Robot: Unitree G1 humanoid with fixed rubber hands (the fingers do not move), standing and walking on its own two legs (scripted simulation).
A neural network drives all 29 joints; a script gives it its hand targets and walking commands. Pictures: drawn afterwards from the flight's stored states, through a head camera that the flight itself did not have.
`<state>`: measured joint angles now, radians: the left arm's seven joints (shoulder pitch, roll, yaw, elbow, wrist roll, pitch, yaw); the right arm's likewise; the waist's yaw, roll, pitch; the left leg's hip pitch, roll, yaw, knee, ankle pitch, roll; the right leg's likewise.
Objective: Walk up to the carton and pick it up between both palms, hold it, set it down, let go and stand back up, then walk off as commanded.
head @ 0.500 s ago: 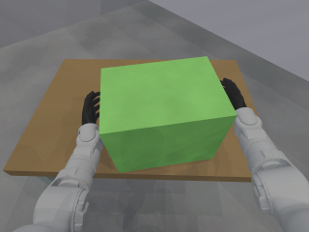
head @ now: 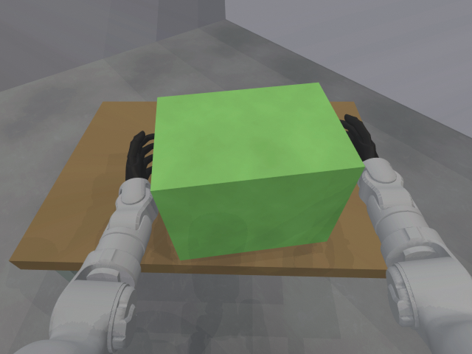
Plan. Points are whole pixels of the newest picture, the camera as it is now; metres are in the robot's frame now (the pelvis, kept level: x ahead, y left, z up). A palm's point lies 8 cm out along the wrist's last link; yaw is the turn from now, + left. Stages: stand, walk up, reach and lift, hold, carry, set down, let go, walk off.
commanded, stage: reach and lift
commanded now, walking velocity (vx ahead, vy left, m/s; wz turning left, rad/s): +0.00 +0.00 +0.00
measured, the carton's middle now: (247, 173) +0.43 -0.01 +0.05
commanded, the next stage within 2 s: none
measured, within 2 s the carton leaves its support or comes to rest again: neither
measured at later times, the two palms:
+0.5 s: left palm (114, 167) +0.37 +0.21 +0.14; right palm (359, 147) +0.40 -0.19 +0.15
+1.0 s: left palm (88, 148) +0.36 +0.23 +0.19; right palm (358, 135) +0.38 -0.17 +0.19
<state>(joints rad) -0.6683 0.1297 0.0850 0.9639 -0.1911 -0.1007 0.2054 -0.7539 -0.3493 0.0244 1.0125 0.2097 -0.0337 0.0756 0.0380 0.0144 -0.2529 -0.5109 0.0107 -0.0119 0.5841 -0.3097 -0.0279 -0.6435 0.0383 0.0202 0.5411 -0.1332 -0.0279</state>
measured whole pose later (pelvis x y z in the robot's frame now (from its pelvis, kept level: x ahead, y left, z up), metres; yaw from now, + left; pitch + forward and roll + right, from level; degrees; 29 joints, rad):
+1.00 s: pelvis -0.02 +0.02 +0.01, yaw +1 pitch +5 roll -1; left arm -0.75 0.17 0.17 0.69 -0.05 0.42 0.14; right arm -0.76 -0.31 -0.09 0.75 0.16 0.40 0.03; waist 0.04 0.01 -0.23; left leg -0.37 0.01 -0.03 0.58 -0.30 0.00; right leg -0.45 0.03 0.01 0.44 -0.08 -0.01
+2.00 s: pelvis -0.03 +0.02 +0.01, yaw +1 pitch +2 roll -1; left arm -0.80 0.19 0.18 0.62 -0.03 0.54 0.11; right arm -0.79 -0.29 -0.15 0.66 0.16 0.52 0.02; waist 0.03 0.01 -0.21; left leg -0.32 0.01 -0.04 0.58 -0.30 0.00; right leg -0.39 0.03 0.00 0.42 -0.07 -0.01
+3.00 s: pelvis -0.04 +0.02 +0.01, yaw +2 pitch +0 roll -1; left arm -0.83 0.20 0.20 0.60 0.00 0.64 0.09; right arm -0.83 -0.29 -0.15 0.66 0.18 0.58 0.00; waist 0.02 0.01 -0.22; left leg -0.30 0.01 -0.04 0.58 -0.28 0.00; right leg -0.37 0.03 0.00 0.42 -0.06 -0.01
